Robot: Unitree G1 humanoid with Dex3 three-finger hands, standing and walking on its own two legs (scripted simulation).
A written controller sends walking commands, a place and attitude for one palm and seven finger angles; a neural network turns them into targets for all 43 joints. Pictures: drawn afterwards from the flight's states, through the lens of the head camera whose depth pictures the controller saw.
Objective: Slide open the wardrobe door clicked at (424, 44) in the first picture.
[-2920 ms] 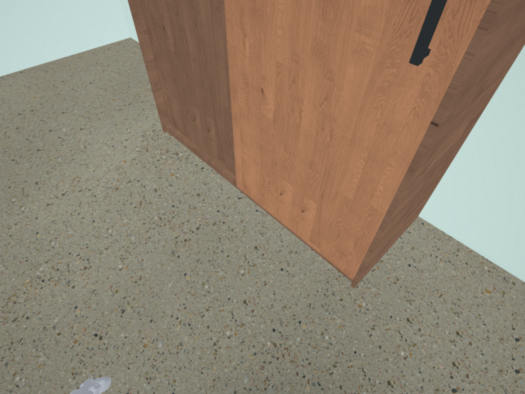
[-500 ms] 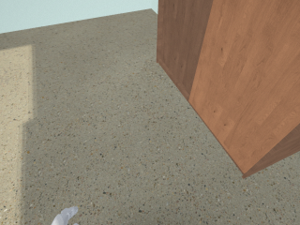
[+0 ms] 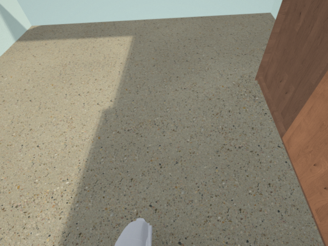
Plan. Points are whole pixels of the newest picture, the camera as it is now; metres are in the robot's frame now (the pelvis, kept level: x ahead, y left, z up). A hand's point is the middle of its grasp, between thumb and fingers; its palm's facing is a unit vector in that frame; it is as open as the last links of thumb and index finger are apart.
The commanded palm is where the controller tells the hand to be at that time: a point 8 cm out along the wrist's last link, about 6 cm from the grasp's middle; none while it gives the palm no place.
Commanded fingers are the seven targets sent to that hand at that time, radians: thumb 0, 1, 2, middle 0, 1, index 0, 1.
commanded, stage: walk to a spot facing it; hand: right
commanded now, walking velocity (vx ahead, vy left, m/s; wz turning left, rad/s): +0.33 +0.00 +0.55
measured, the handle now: out of the picture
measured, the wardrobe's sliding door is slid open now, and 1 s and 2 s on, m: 0.00 0.00 0.00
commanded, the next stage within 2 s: turn to face it in 0.94 s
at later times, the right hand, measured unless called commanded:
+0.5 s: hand (226, 196) +0.30 -0.15 -0.17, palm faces -0.16 +0.96 -0.23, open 7.3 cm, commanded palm none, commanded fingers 0.00 -0.90 -0.90 0.20 0.30 0.20 0.30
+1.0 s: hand (211, 138) +0.53 -0.11 -0.17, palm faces -0.37 +0.91 -0.16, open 7.4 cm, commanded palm none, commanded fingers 0.00 -0.90 -0.90 0.20 0.30 0.20 0.30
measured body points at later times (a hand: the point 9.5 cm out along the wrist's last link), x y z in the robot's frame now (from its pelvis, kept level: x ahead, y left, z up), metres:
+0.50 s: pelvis +0.22 +0.05 +0.00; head +0.23 +0.04 +0.45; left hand +0.27 +0.29 -0.14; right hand +0.31 -0.20 -0.15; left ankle +0.17 +0.12 -0.74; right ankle +0.35 -0.09 -0.68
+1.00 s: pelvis +0.40 +0.04 +0.00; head +0.43 +0.03 +0.45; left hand +0.30 +0.26 -0.14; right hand +0.55 -0.16 -0.16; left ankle +0.39 +0.19 -0.67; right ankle +0.40 -0.06 -0.74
